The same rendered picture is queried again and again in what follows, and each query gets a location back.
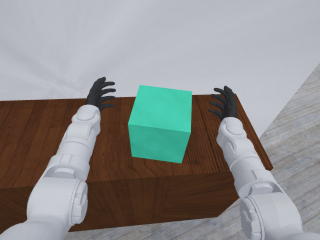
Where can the left robot forearm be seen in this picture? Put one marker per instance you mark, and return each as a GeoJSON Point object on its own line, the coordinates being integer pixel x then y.
{"type": "Point", "coordinates": [75, 150]}

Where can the pedestal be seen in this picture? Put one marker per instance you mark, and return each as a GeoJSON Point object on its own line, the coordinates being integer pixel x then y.
{"type": "Point", "coordinates": [122, 190]}

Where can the right robot forearm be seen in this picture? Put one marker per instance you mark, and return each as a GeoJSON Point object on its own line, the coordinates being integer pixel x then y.
{"type": "Point", "coordinates": [250, 175]}

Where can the robot left upper arm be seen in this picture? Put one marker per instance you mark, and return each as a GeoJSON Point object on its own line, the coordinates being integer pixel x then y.
{"type": "Point", "coordinates": [55, 206]}

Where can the robot right upper arm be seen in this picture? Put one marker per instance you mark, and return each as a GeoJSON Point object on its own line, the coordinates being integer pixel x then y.
{"type": "Point", "coordinates": [272, 216]}

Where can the robot left hand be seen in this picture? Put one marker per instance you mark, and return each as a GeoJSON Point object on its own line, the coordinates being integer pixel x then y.
{"type": "Point", "coordinates": [94, 97]}

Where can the carton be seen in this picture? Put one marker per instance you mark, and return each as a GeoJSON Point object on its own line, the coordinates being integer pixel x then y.
{"type": "Point", "coordinates": [160, 123]}

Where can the robot right hand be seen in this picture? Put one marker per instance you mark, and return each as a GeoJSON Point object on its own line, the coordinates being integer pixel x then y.
{"type": "Point", "coordinates": [229, 108]}

